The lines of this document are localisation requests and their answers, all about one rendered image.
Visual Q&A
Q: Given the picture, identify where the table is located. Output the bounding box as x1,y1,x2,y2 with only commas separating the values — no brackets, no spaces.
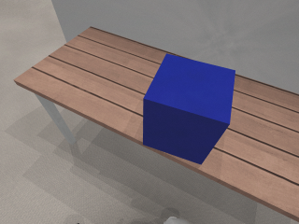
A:
13,26,299,222

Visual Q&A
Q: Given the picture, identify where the carton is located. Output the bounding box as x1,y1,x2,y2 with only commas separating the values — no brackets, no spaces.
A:
143,53,235,164

